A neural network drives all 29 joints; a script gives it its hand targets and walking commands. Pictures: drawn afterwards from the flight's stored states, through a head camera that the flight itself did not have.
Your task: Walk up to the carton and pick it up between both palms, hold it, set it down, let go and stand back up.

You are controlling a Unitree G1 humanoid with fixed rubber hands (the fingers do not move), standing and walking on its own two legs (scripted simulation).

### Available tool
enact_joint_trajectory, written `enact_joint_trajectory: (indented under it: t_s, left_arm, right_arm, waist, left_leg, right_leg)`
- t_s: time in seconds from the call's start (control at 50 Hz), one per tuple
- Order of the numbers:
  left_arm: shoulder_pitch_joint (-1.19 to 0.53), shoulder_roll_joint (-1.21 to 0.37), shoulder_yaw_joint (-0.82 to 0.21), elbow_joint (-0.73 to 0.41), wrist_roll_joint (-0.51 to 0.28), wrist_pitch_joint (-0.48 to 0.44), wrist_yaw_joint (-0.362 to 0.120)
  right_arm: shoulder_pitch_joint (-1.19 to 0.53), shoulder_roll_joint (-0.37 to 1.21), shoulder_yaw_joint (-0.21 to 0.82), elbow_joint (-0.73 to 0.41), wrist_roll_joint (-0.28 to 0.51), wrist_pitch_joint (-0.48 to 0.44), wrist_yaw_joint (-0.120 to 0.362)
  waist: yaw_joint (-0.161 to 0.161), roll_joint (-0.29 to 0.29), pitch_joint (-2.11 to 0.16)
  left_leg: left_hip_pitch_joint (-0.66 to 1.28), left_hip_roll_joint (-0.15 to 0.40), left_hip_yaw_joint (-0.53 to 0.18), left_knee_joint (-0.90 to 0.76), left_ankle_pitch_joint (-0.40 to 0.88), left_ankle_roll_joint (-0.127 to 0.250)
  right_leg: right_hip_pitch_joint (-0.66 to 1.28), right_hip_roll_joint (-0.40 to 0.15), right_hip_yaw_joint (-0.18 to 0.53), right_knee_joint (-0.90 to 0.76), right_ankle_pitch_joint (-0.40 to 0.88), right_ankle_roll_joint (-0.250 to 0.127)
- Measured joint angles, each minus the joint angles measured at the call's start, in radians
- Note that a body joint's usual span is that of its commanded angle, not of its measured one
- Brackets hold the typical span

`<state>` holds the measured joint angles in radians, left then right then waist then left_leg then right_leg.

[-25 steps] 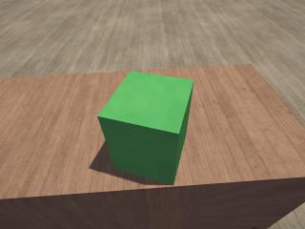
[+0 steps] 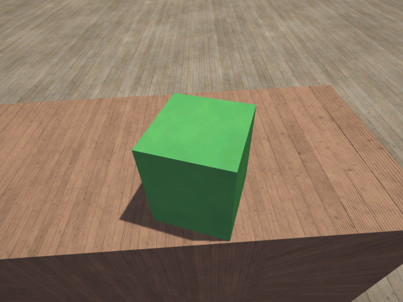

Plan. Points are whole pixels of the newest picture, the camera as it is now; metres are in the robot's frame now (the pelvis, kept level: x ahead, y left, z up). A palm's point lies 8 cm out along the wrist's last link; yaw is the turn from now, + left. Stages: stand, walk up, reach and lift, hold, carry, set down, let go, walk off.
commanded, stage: stand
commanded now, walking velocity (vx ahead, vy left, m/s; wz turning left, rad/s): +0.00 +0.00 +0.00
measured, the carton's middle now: (201, 166) +0.44 +0.04 +0.03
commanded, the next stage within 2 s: none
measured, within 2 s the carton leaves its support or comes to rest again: neither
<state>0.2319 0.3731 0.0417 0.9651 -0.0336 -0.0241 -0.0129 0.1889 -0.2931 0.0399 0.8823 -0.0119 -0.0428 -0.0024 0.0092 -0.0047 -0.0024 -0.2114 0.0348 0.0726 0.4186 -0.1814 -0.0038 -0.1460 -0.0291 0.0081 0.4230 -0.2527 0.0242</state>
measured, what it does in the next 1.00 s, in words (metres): stands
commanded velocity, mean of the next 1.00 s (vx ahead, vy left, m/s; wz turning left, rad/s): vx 0.00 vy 0.00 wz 0.00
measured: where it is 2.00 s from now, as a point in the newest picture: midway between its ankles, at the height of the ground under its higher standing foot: outside the picture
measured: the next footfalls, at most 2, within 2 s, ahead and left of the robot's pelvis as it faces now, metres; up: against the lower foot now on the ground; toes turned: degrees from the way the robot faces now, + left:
none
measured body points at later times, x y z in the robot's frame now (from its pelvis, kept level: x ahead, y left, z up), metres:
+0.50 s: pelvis -0.01 +0.00 +0.00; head -0.01 +0.00 +0.45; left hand +0.06 +0.32 -0.12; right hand +0.11 -0.26 -0.12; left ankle +0.03 +0.12 -0.74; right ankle -0.01 -0.14 -0.74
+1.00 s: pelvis -0.01 +0.00 +0.00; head -0.02 +0.00 +0.45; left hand +0.05 +0.32 -0.12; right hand +0.10 -0.26 -0.12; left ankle +0.03 +0.12 -0.74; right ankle -0.01 -0.14 -0.74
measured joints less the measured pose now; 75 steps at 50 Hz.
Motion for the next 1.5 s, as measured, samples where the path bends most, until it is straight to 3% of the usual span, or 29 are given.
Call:
enact_joint_trajectory:
  t_s: [1.5]
  left_arm:
    - [-0.019,0.0,0.0,0.069,0.0,0.0,-0.002]
  right_arm:
    - [0.0,-0.001,0.0,0.035,0.0,0.002,0.0]
  waist:
    - [0.0,0.006,0.0]
  left_leg:
    - [0.0,-0.001,0.0,-0.027,0.024,0.002]
  right_leg:
    - [0.0,0.0,0.0,-0.028,0.025,0.002]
